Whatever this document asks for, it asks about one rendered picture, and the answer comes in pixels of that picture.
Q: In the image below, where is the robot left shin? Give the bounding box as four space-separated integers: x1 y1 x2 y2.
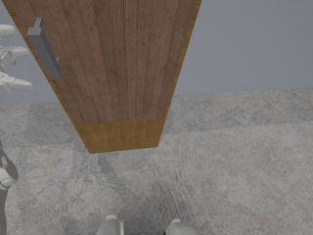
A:
106 214 117 220

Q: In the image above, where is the robot left hand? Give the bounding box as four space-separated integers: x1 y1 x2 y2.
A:
0 24 35 93

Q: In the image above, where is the cupboard door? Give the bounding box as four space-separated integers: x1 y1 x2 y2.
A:
8 0 197 125

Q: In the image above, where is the robot left upper arm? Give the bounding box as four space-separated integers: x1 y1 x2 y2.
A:
0 148 19 235

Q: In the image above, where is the handle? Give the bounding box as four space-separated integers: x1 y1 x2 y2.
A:
27 17 62 79

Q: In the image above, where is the robot left thigh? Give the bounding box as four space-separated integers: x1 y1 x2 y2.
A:
97 218 124 235

